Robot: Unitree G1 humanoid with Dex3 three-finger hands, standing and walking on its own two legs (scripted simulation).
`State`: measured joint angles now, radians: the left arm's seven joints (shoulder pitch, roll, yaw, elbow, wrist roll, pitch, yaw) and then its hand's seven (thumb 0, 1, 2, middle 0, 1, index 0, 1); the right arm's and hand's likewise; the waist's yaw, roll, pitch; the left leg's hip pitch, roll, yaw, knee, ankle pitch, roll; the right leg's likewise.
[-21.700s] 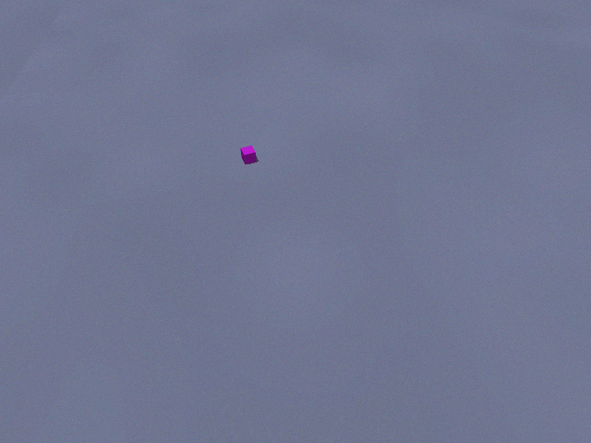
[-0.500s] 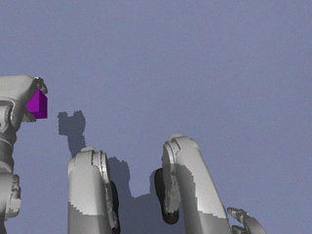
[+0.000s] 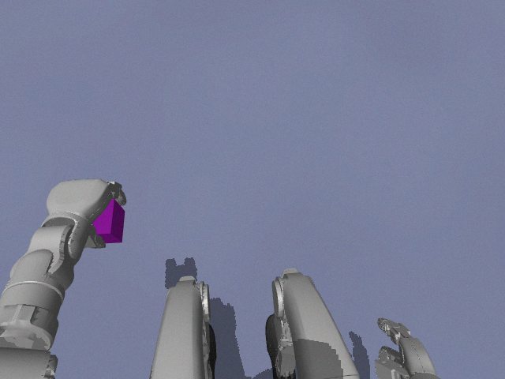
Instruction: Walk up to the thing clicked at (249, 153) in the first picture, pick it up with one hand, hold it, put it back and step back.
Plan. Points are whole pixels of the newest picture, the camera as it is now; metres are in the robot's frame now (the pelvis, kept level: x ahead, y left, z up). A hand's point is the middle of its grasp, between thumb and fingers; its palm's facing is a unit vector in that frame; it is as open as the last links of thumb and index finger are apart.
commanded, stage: lift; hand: left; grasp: from above
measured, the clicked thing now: (100, 222) +0.39 +0.26 -0.12
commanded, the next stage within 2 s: hold in 0.74 s
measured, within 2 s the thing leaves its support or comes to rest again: neither
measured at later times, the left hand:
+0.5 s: hand (63, 189) +0.37 +0.24 +0.07, palm faces -0.45 -0.04 -0.89, open 9.2 cm
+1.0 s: hand (44, 158) +0.38 +0.23 +0.13, palm faces -0.46 -0.04 -0.89, open 9.2 cm
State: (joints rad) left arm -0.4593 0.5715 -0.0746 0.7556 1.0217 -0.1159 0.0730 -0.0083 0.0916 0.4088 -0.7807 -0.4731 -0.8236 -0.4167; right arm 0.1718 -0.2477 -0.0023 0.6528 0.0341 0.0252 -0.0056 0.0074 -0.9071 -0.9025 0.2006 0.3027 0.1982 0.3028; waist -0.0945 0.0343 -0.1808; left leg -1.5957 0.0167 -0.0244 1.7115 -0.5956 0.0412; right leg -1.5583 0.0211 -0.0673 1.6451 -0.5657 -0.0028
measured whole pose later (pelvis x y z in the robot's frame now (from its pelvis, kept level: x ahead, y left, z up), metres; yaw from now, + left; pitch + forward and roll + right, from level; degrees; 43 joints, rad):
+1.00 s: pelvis +0.07 +0.00 +0.20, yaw +1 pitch +9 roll -1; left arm -0.30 0.43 -0.21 0.78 1.01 -0.06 0.09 -0.01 0.11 0.40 -0.76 -0.49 -0.80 -0.43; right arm 0.25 -0.25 -0.03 0.71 0.06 0.01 -0.05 0.01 -0.90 -0.90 0.20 0.30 0.20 0.30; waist -0.04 0.03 -0.08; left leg -0.56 0.01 0.03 0.77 -0.36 0.03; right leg -0.56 0.03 0.01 0.74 -0.33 0.00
